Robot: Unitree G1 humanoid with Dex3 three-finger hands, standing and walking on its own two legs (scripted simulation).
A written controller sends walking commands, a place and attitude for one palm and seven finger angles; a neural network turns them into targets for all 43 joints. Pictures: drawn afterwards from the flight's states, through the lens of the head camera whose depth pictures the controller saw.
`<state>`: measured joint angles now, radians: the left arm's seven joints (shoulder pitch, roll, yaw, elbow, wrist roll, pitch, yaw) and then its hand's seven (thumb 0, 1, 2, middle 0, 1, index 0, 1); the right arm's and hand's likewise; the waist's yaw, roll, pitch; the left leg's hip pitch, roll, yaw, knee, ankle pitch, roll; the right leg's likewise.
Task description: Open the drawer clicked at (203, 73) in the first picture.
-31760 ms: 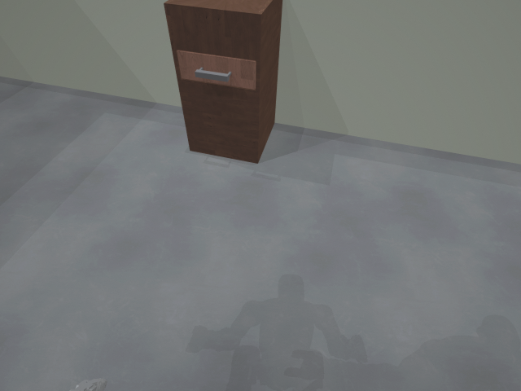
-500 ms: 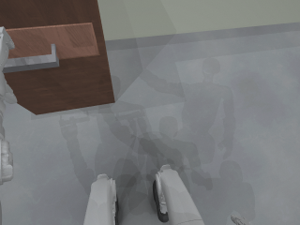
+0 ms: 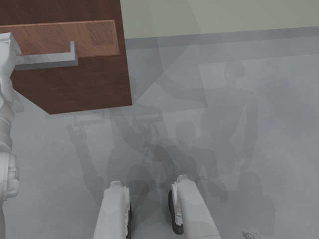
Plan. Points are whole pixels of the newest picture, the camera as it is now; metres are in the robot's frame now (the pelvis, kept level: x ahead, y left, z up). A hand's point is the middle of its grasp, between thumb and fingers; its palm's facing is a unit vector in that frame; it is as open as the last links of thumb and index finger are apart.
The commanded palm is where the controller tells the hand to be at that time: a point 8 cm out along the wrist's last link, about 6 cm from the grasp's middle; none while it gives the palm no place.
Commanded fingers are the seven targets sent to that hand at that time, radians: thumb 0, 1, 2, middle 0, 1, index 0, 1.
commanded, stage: re-aim the fingers above the handle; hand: left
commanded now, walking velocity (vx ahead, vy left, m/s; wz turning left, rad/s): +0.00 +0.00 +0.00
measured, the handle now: (45, 54) +0.60 +0.29 -0.08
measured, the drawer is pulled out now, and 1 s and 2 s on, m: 0.00 0.00 0.00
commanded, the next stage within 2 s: lower the fingers behind the handle in 0.40 s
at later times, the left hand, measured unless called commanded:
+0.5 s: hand (14, 82) +0.49 +0.33 -0.04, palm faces -0.17 -0.01 -0.99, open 13.9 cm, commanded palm +0.51 +0.29 +0.03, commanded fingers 0.00 -0.50 0.30 -0.30 -1.20 -0.30 -1.20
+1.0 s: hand (27, 76) +0.51 +0.30 -0.04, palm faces -0.04 +0.02 -1.00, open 14.0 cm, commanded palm +0.51 +0.28 -0.01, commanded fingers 0.00 -0.50 0.30 -0.30 -1.20 -0.30 -1.20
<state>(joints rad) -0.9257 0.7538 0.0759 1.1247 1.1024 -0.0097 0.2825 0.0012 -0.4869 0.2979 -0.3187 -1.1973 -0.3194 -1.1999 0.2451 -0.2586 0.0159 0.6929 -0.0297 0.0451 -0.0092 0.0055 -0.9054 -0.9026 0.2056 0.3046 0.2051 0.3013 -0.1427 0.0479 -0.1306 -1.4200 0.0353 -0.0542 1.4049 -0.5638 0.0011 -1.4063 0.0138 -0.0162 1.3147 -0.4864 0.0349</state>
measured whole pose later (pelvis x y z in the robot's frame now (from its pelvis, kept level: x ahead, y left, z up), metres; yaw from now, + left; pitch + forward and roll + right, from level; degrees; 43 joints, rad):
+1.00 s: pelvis +0.00 -0.01 -0.03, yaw +0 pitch +35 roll -4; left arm -0.87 0.73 0.13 1.02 1.14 -0.17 0.35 0.00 -0.49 0.30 -0.31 -1.19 -0.29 -1.19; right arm 0.26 -0.26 0.00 0.73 -0.05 0.03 -0.01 0.01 -0.91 -0.90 0.21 0.30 0.20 0.30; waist -0.14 0.04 -0.17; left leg -1.53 0.04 -0.06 1.53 -0.61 -0.01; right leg -1.53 0.02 -0.02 1.45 -0.53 0.02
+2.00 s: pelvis -0.04 -0.01 -0.09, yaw -1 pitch +36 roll -5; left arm -1.07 0.83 0.08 1.05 1.11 -0.14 0.26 0.00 -0.49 0.30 -0.32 -1.20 -0.32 -1.42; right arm 0.27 -0.28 0.06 0.65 -0.01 0.02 -0.03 0.01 -0.91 -0.90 0.21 0.30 0.20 0.30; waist -0.17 0.05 -0.15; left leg -1.76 0.02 -0.07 1.74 -0.60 0.00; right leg -1.75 0.01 -0.02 1.65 -0.53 0.03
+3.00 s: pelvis -0.02 -0.01 -0.05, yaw -1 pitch +36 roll -5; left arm -1.00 0.80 0.09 1.05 1.13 -0.14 0.22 0.00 -0.49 0.30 -0.32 -1.20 -0.36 -1.29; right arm 0.29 -0.25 0.04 0.68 -0.03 0.02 -0.02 0.01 -0.90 -0.90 0.21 0.30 0.21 0.30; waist -0.18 0.05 -0.16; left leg -1.62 0.03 -0.08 1.59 -0.60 -0.01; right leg -1.61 0.02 -0.04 1.50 -0.52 0.03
